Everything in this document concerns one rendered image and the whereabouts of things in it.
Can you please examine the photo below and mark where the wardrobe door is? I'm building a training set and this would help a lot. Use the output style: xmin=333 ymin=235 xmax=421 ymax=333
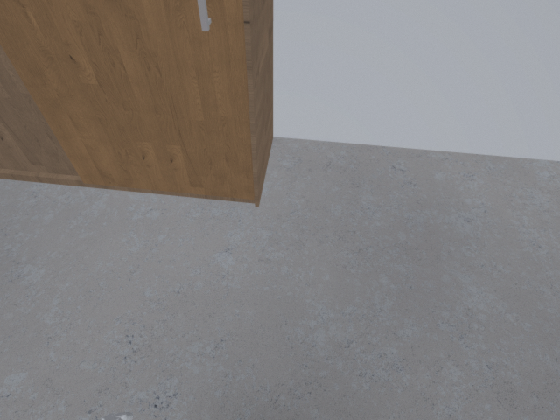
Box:
xmin=0 ymin=0 xmax=255 ymax=200
xmin=0 ymin=45 xmax=79 ymax=176

